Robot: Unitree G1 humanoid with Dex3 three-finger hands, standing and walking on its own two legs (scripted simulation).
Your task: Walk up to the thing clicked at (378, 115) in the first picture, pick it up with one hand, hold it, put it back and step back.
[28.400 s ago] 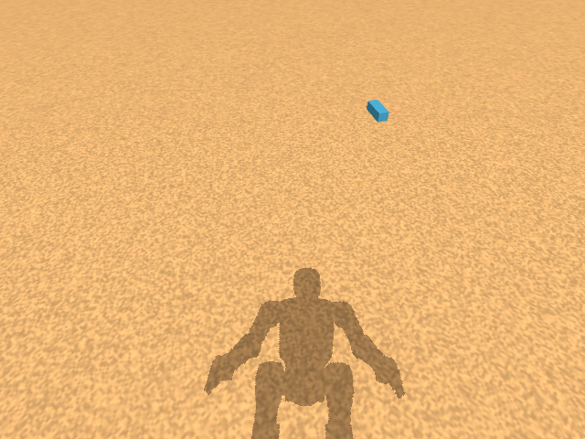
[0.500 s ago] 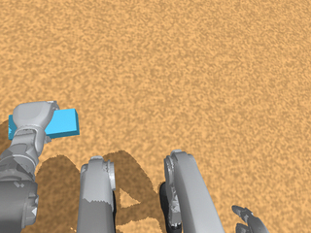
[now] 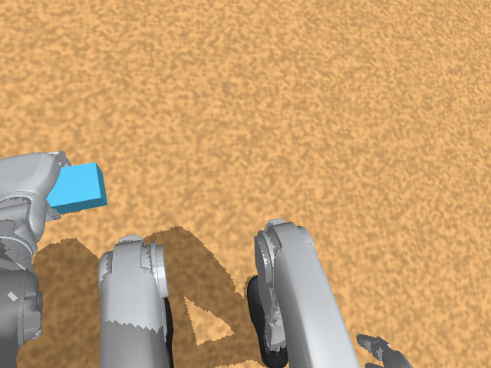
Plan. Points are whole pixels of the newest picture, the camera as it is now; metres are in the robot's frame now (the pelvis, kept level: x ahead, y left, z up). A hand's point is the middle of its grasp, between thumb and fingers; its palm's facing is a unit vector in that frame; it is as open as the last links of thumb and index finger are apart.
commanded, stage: crouch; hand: left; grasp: from above
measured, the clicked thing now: (51, 193) +0.42 +0.30 -0.20
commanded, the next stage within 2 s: lower in 0.06 s
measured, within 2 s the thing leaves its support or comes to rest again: rests again in 1.32 s
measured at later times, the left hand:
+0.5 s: hand (58, 198) +0.42 +0.30 -0.23, palm faces -0.46 -0.12 -0.88, open 9.6 cm
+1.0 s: hand (68, 195) +0.43 +0.30 -0.28, palm faces -0.43 -0.14 -0.89, open 9.6 cm
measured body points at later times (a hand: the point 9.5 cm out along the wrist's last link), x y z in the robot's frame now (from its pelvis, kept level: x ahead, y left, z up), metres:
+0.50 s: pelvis +0.00 +0.00 -0.04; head +0.25 +0.07 +0.33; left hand +0.44 +0.31 -0.18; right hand +0.07 -0.28 -0.15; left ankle +0.08 +0.13 -0.33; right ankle +0.10 -0.12 -0.33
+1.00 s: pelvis +0.01 +0.00 -0.07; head +0.26 +0.08 +0.29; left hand +0.45 +0.31 -0.23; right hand +0.07 -0.27 -0.17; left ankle +0.08 +0.13 -0.33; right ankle +0.10 -0.12 -0.33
